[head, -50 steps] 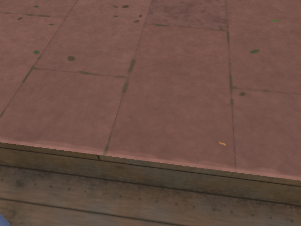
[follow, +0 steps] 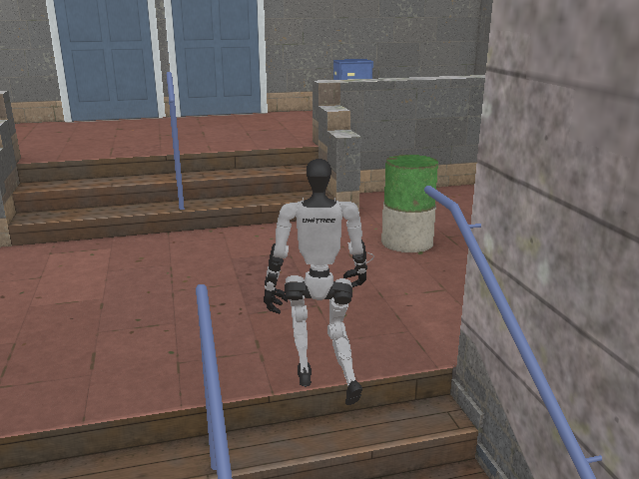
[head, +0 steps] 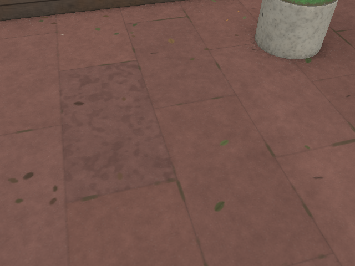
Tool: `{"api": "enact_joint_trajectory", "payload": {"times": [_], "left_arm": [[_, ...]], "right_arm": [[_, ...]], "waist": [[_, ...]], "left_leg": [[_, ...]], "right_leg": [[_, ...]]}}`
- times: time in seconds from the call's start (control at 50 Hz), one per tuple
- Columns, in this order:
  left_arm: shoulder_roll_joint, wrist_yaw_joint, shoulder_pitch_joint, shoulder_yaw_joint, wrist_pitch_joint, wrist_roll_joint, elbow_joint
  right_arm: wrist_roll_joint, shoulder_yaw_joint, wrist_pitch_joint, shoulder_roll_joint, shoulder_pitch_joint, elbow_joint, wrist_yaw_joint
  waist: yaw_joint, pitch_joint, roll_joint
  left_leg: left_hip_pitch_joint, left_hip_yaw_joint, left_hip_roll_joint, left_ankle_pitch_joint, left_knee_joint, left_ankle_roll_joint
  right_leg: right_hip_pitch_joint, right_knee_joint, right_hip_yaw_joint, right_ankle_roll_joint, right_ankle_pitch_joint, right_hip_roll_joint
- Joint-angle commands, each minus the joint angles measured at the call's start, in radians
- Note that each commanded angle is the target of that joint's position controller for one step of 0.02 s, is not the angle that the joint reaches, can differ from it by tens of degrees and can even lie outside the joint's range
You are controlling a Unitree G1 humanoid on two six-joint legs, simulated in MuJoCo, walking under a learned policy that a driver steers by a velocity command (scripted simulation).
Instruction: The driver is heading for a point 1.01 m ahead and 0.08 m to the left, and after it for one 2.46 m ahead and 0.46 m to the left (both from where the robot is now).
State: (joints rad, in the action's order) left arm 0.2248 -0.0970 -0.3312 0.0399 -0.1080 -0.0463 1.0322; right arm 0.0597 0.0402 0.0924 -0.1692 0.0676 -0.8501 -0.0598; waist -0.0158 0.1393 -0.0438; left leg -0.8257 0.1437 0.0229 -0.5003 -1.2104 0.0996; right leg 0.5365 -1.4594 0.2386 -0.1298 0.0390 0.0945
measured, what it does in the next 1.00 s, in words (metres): climbs: right foot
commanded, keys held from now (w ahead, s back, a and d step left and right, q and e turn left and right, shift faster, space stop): w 0.80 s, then w+q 0.20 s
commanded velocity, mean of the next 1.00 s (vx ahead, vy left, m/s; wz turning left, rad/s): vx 0.50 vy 0.00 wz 0.02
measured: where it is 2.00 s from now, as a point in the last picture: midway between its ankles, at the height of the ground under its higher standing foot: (161, 160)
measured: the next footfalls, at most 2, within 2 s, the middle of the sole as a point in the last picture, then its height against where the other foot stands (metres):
right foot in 0.54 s outside the picture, level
left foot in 1.10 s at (152, 197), level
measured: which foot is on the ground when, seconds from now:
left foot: down 0.00-0.58, up 0.60-1.00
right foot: up 0.00-0.52, down 0.54-1.00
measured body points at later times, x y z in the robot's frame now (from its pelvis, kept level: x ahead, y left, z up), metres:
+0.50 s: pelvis +0.27 -0.01 +0.09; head +0.28 +0.00 +0.54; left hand +0.56 +0.16 +0.03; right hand +0.15 -0.19 -0.05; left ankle +0.07 +0.08 -0.63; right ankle +0.44 -0.13 -0.60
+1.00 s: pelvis +0.56 -0.03 +0.10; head +0.58 -0.02 +0.55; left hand +0.51 +0.22 -0.05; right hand +0.79 -0.24 +0.01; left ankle +0.76 +0.12 -0.58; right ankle +0.44 -0.13 -0.63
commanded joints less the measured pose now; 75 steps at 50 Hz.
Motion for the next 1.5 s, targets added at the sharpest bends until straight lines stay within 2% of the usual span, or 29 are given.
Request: {"api": "enact_joint_trajectory", "payload": {"times": [0.02,0.06,0.14,0.18,0.26,0.34,0.4,0.48,0.54,0.56,0.58,0.6,0.64,0.68,0.72,0.74,0.76,0.84,0.98,1.04,1.08,1.1,1.12,1.14,1.18,1.22,1.3,1.38,1.5], "left_arm": [[-0.038,0.043,0.075,-0.02,-0.005,-0.001,-0.107],[-0.052,0.053,0.078,-0.038,0.013,-0.008,-0.104],[0.033,0.031,0.217,-0.011,-0.006,0.001,-0.165],[0.018,0.018,0.27,-0.013,-0.01,-0.011,-0.178],[-0.023,0.026,0.396,-0.018,-0.006,-0.014,-0.233],[-0.025,0.018,0.519,0.0,0.029,-0.015,-0.281],[-0.027,0.02,0.622,0.013,0.047,0.0,-0.323],[-0.026,0.026,0.64,0.031,0.058,0.02,-0.345],[0.042,0.059,0.456,0.07,0.038,0.039,-0.3],[0.073,0.071,0.293,0.079,0.034,0.025,-0.251],[0.092,0.076,0.079,0.072,0.023,0.021,-0.198],[0.061,0.088,-0.157,0.072,0.032,-0.009,-0.099],[0.097,0.112,-0.043,0.097,0.004,-0.013,-0.074],[-0.049,0.102,0.085,0.053,0.009,0.007,-0.079],[-0.087,0.093,0.105,0.037,0.004,0.009,-0.086],[-0.003,0.086,0.148,0.03,-0.006,0.056,-0.109],[0.023,0.084,0.161,0.031,-0.01,0.064,-0.109],[0.061,0.108,0.074,0.03,0.0,0.036,-0.085],[0.103,0.123,-0.09,0.043,0.008,0.057,-0.037],[0.133,0.128,-0.052,0.055,0.024,0.054,-0.053],[0.157,0.134,-0.008,0.063,0.039,0.058,-0.073],[0.151,0.139,0.01,0.059,0.037,0.05,-0.099],[0.054,0.121,-0.057,0.023,0.008,0.029,-0.147],[0.046,0.1,-0.046,0.013,-0.034,0.036,-0.145],[0.117,0.098,0.118,0.033,-0.065,0.078,-0.201],[0.128,0.122,0.158,0.05,-0.047,0.044,-0.226],[0.087,0.137,0.188,0.051,-0.002,0.032,-0.285],[0.049,0.129,0.333,0.029,-0.005,0.029,-0.318],[0.094,0.1,0.424,0.033,-0.024,0.039,-0.347]], "right_arm": [[0.0,-0.018,-0.006,-0.01,0.19,-0.15,0.025],[-0.001,0.001,-0.001,0.065,0.106,-0.163,0.04],[0.01,-0.026,0.041,-0.031,0.094,-0.134,0.025],[0.037,-0.023,0.048,-0.033,0.245,-0.171,0.036],[0.036,-0.025,0.052,-0.035,0.518,-0.226,0.025],[-0.011,-0.028,0.053,-0.038,0.528,-0.215,0.008],[-0.01,-0.037,0.054,-0.049,0.583,-0.249,0.005],[-0.015,-0.061,0.049,-0.084,0.575,-0.279,0.01],[-0.004,-0.086,0.043,-0.133,0.514,-0.265,0.021],[0.0,-0.072,0.046,-0.067,0.549,-0.247,0.032],[0.006,-0.039,0.055,0.008,0.645,-0.205,0.033],[-0.001,-0.053,0.038,-0.018,0.5,-0.194,0.001],[-0.014,-0.096,0.032,-0.087,0.261,-0.127,-0.003],[0.019,-0.085,0.027,-0.013,0.282,-0.123,0.007],[0.019,-0.075,0.009,0.052,0.265,-0.107,0.01],[-0.134,-0.123,0.018,-0.084,0.234,-0.058,0.067],[-0.139,-0.118,0.015,-0.078,0.21,-0.045,0.088],[-0.074,-0.108,0.008,-0.05,0.058,0.006,0.081],[-0.094,-0.096,-0.013,-0.07,-0.192,0.087,0.039],[-0.082,-0.106,-0.016,-0.101,-0.185,0.111,0.02],[-0.075,-0.139,-0.018,-0.16,0.004,0.07,0.017],[-0.07,-0.171,-0.02,-0.234,0.185,0.025,0.024],[-0.063,-0.198,-0.02,-0.35,0.322,0.015,0.036],[-0.069,-0.18,-0.024,-0.312,0.347,0.011,0.037],[-0.065,-0.158,-0.025,-0.218,0.213,0.052,0.048],[-0.061,-0.141,-0.018,-0.168,0.097,0.083,0.045],[-0.067,-0.146,-0.009,-0.194,0.123,0.097,0.059],[-0.081,-0.156,-0.02,-0.204,0.209,0.084,0.08],[-0.075,-0.149,-0.036,-0.182,0.286,0.054,0.085]], "waist": [[0.018,-0.033,-0.035],[0.071,-0.019,0.005],[0.077,-0.033,0.082],[0.03,-0.066,0.066],[-0.052,-0.069,0.12],[-0.055,-0.134,0.146],[-0.067,-0.189,0.149],[-0.024,-0.194,0.16],[0.056,-0.051,0.16],[0.068,0.139,0.077],[0.097,0.337,-0.132],[0.189,0.296,-0.136],[0.144,-0.112,-0.023],[0.034,-0.091,0.021],[-0.012,-0.087,0.037],[-0.049,-0.116,0.06],[-0.061,-0.134,0.037],[-0.024,-0.168,-0.001],[0.072,-0.193,0.01],[0.042,-0.166,-0.024],[-0.059,-0.066,-0.05],[-0.126,0.029,-0.017],[-0.107,0.172,0.217],[-0.098,0.286,0.269],[-0.08,0.09,0.139],[0.007,-0.019,0.033],[0.046,-0.064,0.078],[-0.015,-0.086,0.11],[-0.061,-0.095,0.141]], "left_leg": [[0.398,-0.747,-0.262,-0.003,0.707,0.131],[0.381,-0.615,-0.232,0.189,0.758,0.087],[0.327,-0.231,-0.113,0.344,0.893,0.029],[0.468,-0.24,-0.137,0.519,0.891,0.032],[0.768,-0.238,-0.194,0.775,0.883,0.063],[0.764,-0.228,-0.231,0.784,0.969,0.081],[0.905,-0.226,-0.256,0.852,0.993,0.072],[0.998,-0.183,-0.279,1.164,0.95,0.041],[0.916,-0.145,-0.239,1.443,0.757,-0.023],[0.727,-0.135,-0.179,1.196,0.564,-0.058],[0.33,-0.154,-0.023,0.654,0.295,-0.132],[0.187,-0.193,0.08,-0.017,0.025,-0.115],[0.039,-0.262,-0.065,0.131,-0.133,-0.026],[0.185,-0.259,-0.127,0.213,-0.088,0.013],[0.187,-0.233,-0.136,0.183,-0.087,0.007],[0.138,-0.226,-0.148,0.214,-0.112,-0.026],[0.087,-0.236,-0.178,0.234,-0.056,-0.043],[0.078,-0.18,-0.184,0.515,0.202,-0.069],[0.059,-0.152,-0.121,0.573,0.571,-0.029],[0.155,-0.087,-0.062,0.415,0.611,0.012],[0.418,-0.033,0.019,0.389,0.669,0.053],[0.722,-0.134,-0.023,0.486,0.643,0.094],[1.163,-0.618,-0.278,0.428,0.684,0.275],[1.273,-0.947,-0.364,0.391,0.872,0.332],[1.055,-0.675,-0.284,0.424,0.886,0.23],[0.737,-0.516,-0.224,0.576,0.93,0.195],[0.545,-0.439,-0.167,0.608,0.976,0.191],[0.556,-0.389,-0.128,0.47,0.996,0.149],[0.687,-0.392,-0.145,0.747,0.815,0.094]], "right_leg": [[0.509,-0.381,0.059,-0.058,-0.087,-0.044],[0.553,-0.4,0.078,-0.072,-0.04,-0.066],[0.403,-0.108,-0.131,-0.016,-0.058,-0.113],[0.519,-0.062,-0.132,0.003,-0.13,-0.127],[0.621,0.226,-0.199,0.058,-0.222,-0.17],[0.456,0.493,-0.257,0.075,-0.276,-0.174],[0.41,0.701,-0.278,0.071,-0.177,-0.154],[0.182,0.879,-0.324,0.045,-0.01,-0.101],[-0.246,0.901,-0.344,-0.02,-0.092,-0.058],[-0.642,0.785,-0.271,-0.115,-0.283,-0.152],[-1.133,0.881,0.064,-0.296,-0.224,-0.339],[-1.143,1.105,0.302,-0.281,-0.088,-0.435],[-0.692,1.199,0.128,-0.148,0.062,-0.377],[-0.455,1.25,0.016,-0.155,-0.121,-0.363],[-0.364,1.293,-0.03,-0.162,-0.126,-0.345],[-0.35,1.301,-0.031,-0.137,-0.098,-0.347],[-0.312,1.32,-0.046,-0.124,-0.042,-0.352],[-0.214,1.324,-0.186,-0.084,-0.106,-0.278],[-0.562,1.275,-0.274,-0.028,-0.172,-0.332],[-0.641,1.146,-0.318,0.003,-0.503,-0.355],[-0.629,0.892,-0.372,0.04,-0.755,-0.319],[-0.433,0.638,-0.392,0.074,-0.638,-0.281],[0.034,0.209,-0.378,0.151,-0.102,-0.115],[0.203,0.028,-0.189,0.148,0.475,-0.024],[0.307,0.032,-0.15,0.117,0.332,-0.136],[0.176,0.173,-0.167,0.122,0.264,-0.202],[0.117,0.393,-0.182,0.157,0.195,-0.205],[0.077,0.719,-0.185,0.168,-0.057,-0.168],[-0.001,0.931,-0.208,0.125,-0.124,-0.1]]}}
Velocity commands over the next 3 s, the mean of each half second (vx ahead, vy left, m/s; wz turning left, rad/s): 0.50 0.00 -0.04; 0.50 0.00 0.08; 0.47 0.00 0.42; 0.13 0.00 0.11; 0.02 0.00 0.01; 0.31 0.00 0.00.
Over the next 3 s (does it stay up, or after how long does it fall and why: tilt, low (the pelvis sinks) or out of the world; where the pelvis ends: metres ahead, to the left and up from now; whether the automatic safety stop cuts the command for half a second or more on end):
stays up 1.11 0.11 0.11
